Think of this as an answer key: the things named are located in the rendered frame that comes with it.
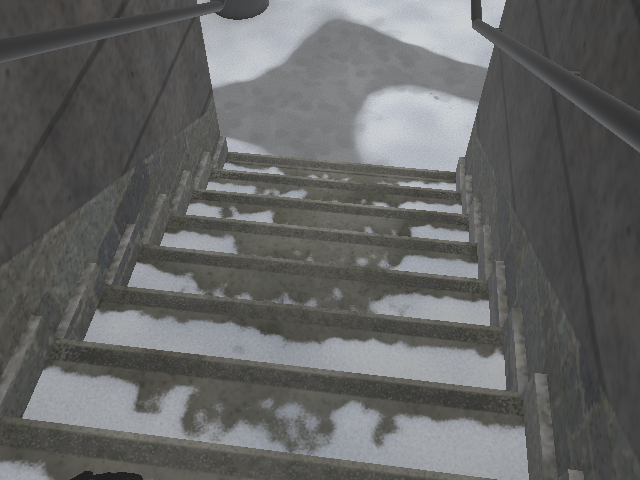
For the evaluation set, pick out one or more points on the stairs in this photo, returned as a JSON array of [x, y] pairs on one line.
[[304, 320]]

